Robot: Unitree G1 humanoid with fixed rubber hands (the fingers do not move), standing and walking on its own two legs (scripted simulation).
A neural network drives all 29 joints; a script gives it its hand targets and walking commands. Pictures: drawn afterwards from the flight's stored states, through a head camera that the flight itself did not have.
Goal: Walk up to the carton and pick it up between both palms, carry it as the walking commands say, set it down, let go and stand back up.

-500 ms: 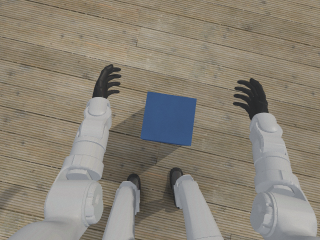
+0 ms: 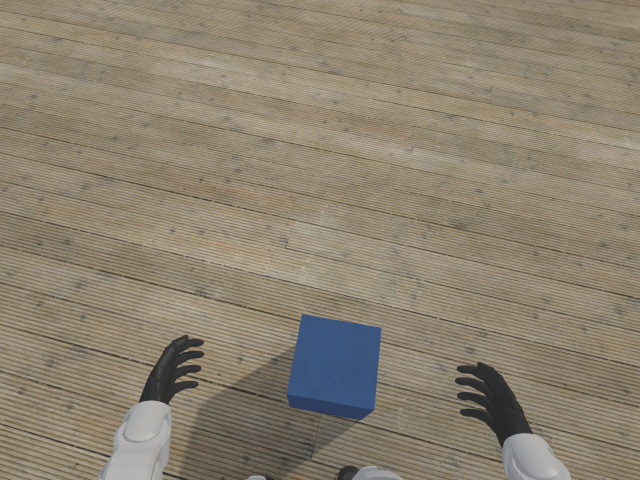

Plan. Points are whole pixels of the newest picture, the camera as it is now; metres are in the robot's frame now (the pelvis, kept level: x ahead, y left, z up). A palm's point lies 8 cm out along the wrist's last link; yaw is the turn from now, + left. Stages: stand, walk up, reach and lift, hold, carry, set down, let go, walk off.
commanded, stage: let go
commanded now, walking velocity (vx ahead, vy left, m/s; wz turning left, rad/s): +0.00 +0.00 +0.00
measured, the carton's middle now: (332, 369) +0.37 -0.06 -0.64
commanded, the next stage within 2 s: stand in 0.62 s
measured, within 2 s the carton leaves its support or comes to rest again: neither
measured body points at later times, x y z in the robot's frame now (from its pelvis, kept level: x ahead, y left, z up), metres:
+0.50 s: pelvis +0.01 +0.02 +0.01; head +0.02 +0.02 +0.46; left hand +0.18 +0.26 -0.07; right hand +0.18 -0.21 -0.07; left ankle -0.02 +0.13 -0.73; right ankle +0.00 -0.11 -0.73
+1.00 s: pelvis +0.01 +0.00 +0.01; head +0.02 -0.02 +0.46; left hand +0.14 +0.30 -0.08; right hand +0.15 -0.29 -0.09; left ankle -0.02 +0.13 -0.73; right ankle +0.00 -0.11 -0.73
